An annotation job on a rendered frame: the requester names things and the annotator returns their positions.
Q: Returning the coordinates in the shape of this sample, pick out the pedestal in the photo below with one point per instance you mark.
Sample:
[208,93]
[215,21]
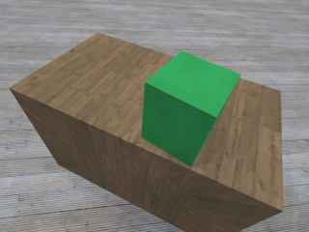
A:
[87,107]

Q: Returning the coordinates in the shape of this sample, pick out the carton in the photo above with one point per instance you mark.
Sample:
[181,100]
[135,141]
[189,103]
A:
[182,102]

